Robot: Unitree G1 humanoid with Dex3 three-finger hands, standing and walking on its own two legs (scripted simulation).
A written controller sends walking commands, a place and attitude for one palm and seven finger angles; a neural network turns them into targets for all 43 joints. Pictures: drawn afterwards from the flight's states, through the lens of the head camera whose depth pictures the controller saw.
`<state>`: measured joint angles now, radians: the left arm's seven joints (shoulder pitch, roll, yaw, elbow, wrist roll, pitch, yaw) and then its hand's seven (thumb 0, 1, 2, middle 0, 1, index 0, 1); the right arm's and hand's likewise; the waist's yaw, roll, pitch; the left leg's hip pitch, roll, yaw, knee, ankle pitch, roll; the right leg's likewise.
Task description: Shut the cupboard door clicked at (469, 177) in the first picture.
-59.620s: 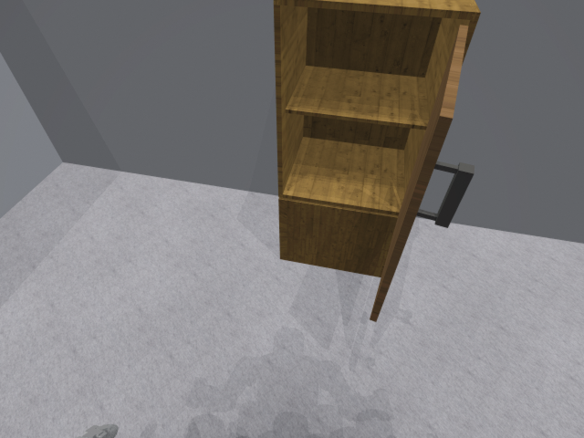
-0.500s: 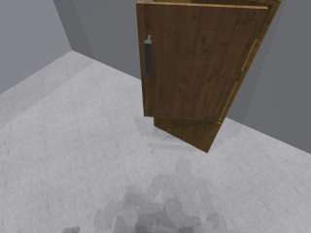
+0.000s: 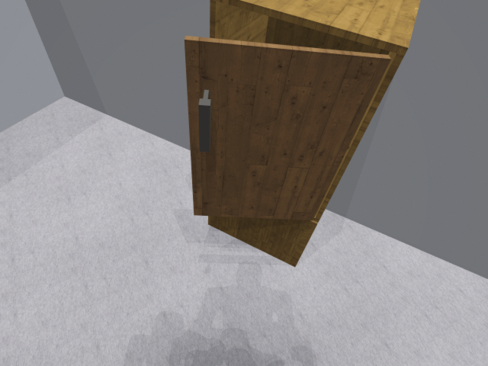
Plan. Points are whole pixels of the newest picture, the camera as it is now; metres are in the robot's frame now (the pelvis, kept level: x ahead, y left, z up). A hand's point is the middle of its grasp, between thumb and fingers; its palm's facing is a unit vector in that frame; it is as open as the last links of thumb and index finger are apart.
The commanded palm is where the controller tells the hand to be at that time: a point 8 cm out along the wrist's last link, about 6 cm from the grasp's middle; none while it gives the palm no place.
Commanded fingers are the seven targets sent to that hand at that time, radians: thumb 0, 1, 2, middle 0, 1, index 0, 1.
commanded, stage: take the last steps up to it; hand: left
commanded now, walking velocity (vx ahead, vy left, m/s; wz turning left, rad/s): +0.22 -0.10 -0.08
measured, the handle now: (205, 121) +0.61 +0.11 +0.05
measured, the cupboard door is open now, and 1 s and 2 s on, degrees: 27 27 27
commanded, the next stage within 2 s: come to a stop and stand still in 0.20 s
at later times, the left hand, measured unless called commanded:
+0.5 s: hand (195, 328) +0.23 +0.09 -0.17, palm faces -0.03 -0.97 -0.23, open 7.2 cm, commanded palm none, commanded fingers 0.00 0.90 0.90 -0.20 -0.30 -0.20 -0.30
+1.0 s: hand (152, 357) +0.18 +0.17 -0.18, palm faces +0.04 -0.97 -0.23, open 7.4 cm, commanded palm none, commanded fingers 0.00 0.90 0.90 -0.20 -0.30 -0.20 -0.30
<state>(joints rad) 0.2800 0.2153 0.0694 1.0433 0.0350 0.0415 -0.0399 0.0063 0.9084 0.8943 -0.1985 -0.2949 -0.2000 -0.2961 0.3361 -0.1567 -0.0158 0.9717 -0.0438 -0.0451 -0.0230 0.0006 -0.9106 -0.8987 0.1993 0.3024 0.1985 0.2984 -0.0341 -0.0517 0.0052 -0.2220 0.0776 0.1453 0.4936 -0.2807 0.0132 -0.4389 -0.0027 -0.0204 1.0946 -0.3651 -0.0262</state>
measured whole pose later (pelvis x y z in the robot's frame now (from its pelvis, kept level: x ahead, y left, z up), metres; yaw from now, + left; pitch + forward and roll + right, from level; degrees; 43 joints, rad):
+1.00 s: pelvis +0.13 -0.04 +0.00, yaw -1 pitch +0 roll -1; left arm 0.21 0.23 0.06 1.00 0.02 0.06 0.03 0.00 0.91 0.89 -0.20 -0.29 -0.20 -0.30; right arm 0.16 -0.16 -0.01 0.96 -0.03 0.03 -0.03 0.00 -0.91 -0.90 0.20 0.30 0.20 0.30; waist 0.03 -0.03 0.08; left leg -0.25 0.00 0.03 0.49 -0.23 0.04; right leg -0.34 0.00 0.02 0.87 -0.49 0.02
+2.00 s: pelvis +0.11 -0.04 -0.01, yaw -2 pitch -1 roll +0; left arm 0.32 0.15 -0.01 1.08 0.02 -0.02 0.04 0.00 0.91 0.89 -0.20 -0.29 -0.20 -0.30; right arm 0.28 -0.18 -0.01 1.05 -0.02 -0.01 -0.01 0.02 -0.95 -0.90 0.20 0.30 0.20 0.30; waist -0.01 0.03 0.01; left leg -0.29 -0.02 0.05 0.54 -0.24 0.04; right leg -0.17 -0.03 0.03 0.54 -0.36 0.02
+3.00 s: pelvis +0.06 -0.08 -0.10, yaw +0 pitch +10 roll -2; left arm 0.34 0.25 0.13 -0.05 -0.32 -0.34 -0.34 0.01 0.90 0.90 -0.65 -0.78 -0.65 -0.79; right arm 0.21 -0.19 0.02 0.57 0.04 -0.24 -0.08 0.01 -0.91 -0.90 0.20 0.30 0.20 0.30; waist 0.02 0.05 -0.14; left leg -0.92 0.04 -0.06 1.16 -0.42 -0.02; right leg -0.77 0.02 -0.11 1.16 -0.58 -0.05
